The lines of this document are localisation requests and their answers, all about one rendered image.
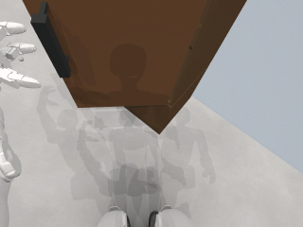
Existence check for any robot left hand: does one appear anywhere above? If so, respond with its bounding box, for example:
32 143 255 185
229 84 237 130
0 22 42 89

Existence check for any handle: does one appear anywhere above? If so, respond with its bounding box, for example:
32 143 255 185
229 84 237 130
30 1 71 79

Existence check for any left robot thigh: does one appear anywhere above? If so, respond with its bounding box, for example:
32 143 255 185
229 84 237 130
97 210 128 227

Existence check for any right robot thigh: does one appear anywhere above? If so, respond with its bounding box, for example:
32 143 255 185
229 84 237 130
155 209 195 227

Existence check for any left robot upper arm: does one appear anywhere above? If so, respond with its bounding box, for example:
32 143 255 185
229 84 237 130
0 139 22 227

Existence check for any cupboard door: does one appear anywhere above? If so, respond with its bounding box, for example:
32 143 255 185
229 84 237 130
22 0 207 108

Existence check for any robot thigh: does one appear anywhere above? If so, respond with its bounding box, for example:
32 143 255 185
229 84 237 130
97 210 128 227
155 209 195 227

